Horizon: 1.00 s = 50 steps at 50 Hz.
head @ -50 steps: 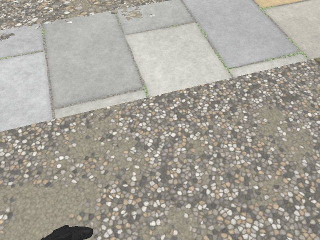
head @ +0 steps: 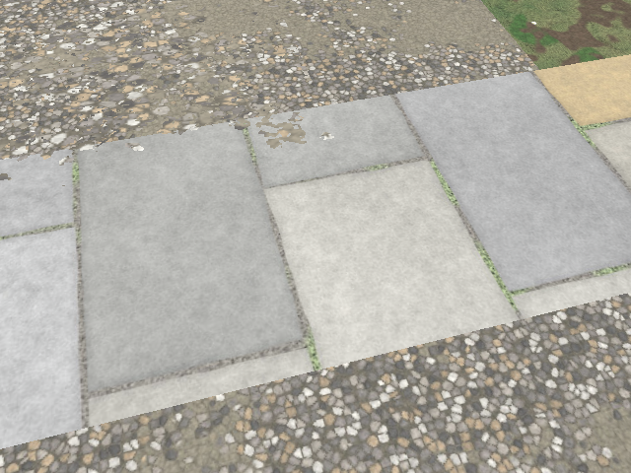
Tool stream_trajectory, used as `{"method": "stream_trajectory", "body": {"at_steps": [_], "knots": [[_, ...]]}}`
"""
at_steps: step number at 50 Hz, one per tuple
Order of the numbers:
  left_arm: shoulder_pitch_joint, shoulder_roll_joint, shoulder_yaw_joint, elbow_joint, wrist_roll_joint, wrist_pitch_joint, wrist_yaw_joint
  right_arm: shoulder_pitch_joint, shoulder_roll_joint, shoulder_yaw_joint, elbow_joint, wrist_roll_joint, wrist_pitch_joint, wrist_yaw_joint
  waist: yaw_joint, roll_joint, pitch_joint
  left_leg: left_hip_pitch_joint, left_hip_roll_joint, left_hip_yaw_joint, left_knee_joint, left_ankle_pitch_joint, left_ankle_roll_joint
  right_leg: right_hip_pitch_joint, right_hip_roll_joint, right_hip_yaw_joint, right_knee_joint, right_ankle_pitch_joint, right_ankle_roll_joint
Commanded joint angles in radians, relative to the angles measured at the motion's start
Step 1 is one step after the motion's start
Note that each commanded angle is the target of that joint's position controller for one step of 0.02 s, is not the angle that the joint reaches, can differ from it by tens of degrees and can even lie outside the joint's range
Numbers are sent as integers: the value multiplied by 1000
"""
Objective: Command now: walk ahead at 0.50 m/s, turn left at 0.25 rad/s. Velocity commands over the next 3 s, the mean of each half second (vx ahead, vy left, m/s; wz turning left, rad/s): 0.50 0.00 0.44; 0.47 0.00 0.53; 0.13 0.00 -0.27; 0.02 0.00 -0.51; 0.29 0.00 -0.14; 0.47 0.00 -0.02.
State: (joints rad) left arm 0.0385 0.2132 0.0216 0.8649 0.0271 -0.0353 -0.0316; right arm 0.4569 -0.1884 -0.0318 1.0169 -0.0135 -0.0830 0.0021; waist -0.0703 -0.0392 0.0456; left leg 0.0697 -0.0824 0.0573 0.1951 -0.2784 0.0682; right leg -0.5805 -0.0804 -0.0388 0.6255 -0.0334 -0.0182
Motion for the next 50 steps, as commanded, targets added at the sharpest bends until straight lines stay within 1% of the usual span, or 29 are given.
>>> {"method": "stream_trajectory", "body": {"at_steps": [1,3,4,5,6,7,8,9,11,14,16,19,22,26,29,30,31,32,33,34,35,36,37,38,40,42,44,48,50], "knots": [[-73,85,17,-88,-4,-29,6,25,-177,-36,-26,-7,-1,-13,36,113,43,-4,299,-176,48,597,126,26,37,-5,-63,-66,-19],[83,115,33,-46,-3,-44,19,-19,-193,-41,-34,-7,1,-13,110,111,-27,-31,274,-169,212,748,97,247,85,-17,-140,-124,-46],[247,150,49,3,10,-58,31,-33,-180,-38,-40,-1,0,-10,178,65,-124,-119,219,-131,407,687,76,479,60,5,-187,-84,-74],[420,241,72,18,37,-66,47,-32,-133,-26,-82,9,-3,-7,227,-50,-278,-307,146,-84,706,348,56,734,-189,259,-203,-187,-119],[407,323,93,12,34,-52,43,92,-38,-12,-99,45,5,-9,154,-271,-371,-626,-5,-39,982,-273,29,915,-408,668,-328,-252,-226],[319,223,75,-9,11,-38,38,30,-152,-39,-78,14,21,-16,138,-76,-264,-685,73,-119,1055,-215,44,793,-352,633,-356,-359,-201],[231,146,54,-23,3,-40,36,-35,-148,-45,-88,10,22,-7,112,-18,-127,-689,111,-126,1032,-116,43,650,-305,469,-382,-341,-171],[193,110,45,-23,4,-46,34,-60,-118,-41,-94,10,24,0,92,-9,-66,-661,143,-120,998,-56,36,551,-261,348,-418,-243,-147],[194,82,37,-5,-4,-58,43,-62,-99,-44,-94,-13,49,16,57,-53,-27,-612,171,-107,959,-14,14,455,-200,189,-453,-128,-108],[245,95,42,19,-16,-84,44,-117,-79,-44,-122,-16,75,32,44,-42,-19,-657,181,-88,949,54,-4,453,-192,80,-479,3,-114],[273,102,46,30,-13,-88,44,-184,-79,-43,-148,-18,82,40,50,-34,-2,-722,192,-79,917,120,-15,469,-188,20,-492,37,-118],[304,98,44,45,-8,-86,44,-294,-77,-37,-192,-16,81,52,64,-30,31,-762,190,-53,776,217,-26,485,-167,-63,-499,87,-119],[329,117,48,54,-9,-84,47,-400,-65,-23,-232,-18,77,62,87,-31,48,-717,174,3,596,286,-17,511,-166,-133,-491,149,-113],[388,144,56,78,-6,-67,56,-481,-80,-20,-275,-26,75,70,107,-29,61,-691,146,63,476,209,31,636,-203,-187,-434,290,-105],[381,183,66,80,-3,-45,63,-414,-105,-34,-267,-29,76,59,65,-62,3,-559,59,115,440,54,90,703,-210,-234,-241,700,-90],[376,199,71,78,-2,-33,63,-330,-121,-44,-245,-27,72,53,31,-64,-47,-472,20,122,418,10,114,708,-209,-239,-100,774,-89],[364,208,73,70,-6,-23,59,-196,-143,-60,-204,-31,61,43,-29,-37,-124,-298,-12,111,342,36,143,643,-198,-253,109,701,-73],[357,186,66,42,-6,-21,55,-44,-227,-91,-163,-45,55,26,-92,56,-222,-47,106,-82,276,-41,194,435,-169,-256,406,400,-37],[388,60,42,-37,-12,-30,31,-83,-349,-117,-183,-36,59,16,-1,293,-280,253,402,-627,200,-26,349,-47,46,-189,763,-526,33],[237,152,58,-71,-5,-44,28,-38,-338,-115,-193,-10,74,11,-66,115,-290,241,419,-771,81,-27,350,-168,69,32,825,-491,30],[182,138,53,-93,-19,-57,23,-98,-303,-105,-181,-5,77,2,-31,83,-145,130,404,-602,69,57,317,-214,8,54,777,-369,17],[206,134,50,-78,-20,-67,27,-149,-245,-90,-184,3,71,0,17,29,-73,-7,358,-502,58,197,275,-150,-28,54,672,-296,12],[220,134,52,-65,-7,-59,30,-194,-214,-81,-190,7,62,-2,56,14,-41,-98,302,-417,51,309,242,-83,-47,59,608,-280,19],[252,130,51,-60,12,-39,30,-219,-189,-72,-196,14,53,-5,87,26,-48,-157,265,-360,42,382,229,-15,-54,64,568,-272,32],[258,115,49,-66,23,-6,23,-197,-191,-68,-192,20,31,-1,103,33,-61,-197,228,-319,35,463,227,20,-49,54,514,-273,54],[208,104,46,-88,22,8,18,-157,-219,-74,-185,17,22,2,94,46,-45,-216,205,-305,17,448,218,-13,-44,40,444,-217,71],[118,109,45,-122,20,13,16,-107,-225,-75,-179,15,22,3,63,66,-16,-202,196,-320,1,416,201,-78,-41,36,360,-141,81],[50,92,31,-141,9,6,14,-47,-200,-60,-159,14,24,-5,35,93,-21,-128,167,-217,82,841,113,-55,1,-2,177,-19,62],[20,77,19,-143,1,-2,12,-21,-176,-47,-144,9,24,-12,10,108,-35,-102,160,-179,94,902,72,3,28,-30,87,48,34]]}}
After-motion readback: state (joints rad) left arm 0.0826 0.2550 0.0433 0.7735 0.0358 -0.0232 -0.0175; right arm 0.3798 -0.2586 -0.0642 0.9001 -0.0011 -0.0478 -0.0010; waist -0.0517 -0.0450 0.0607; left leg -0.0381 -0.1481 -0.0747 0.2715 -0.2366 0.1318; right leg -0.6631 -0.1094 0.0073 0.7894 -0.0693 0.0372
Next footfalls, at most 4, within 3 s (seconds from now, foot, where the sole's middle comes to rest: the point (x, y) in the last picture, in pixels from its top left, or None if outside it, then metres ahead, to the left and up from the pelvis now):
0.08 right None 0.22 -0.11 -0.78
0.64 left None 0.44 0.13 -0.78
1.14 right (234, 353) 0.75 0.16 -0.78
1.66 left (164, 406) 0.63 0.31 -0.78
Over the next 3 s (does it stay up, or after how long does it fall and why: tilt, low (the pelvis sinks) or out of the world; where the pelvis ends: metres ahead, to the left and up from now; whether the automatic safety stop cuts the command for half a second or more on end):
stays up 1.00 0.25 0.00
